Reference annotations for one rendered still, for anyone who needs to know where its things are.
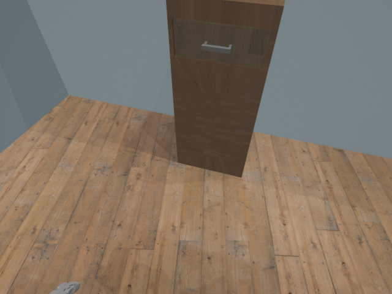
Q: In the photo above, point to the cabinet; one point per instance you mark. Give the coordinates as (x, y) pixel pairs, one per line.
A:
(216, 103)

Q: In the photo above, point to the handle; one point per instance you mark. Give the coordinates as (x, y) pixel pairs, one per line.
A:
(215, 48)

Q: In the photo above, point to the drawer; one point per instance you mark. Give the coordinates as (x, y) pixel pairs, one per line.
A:
(249, 44)

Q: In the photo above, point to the robot left hand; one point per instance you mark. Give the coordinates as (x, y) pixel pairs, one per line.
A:
(67, 288)

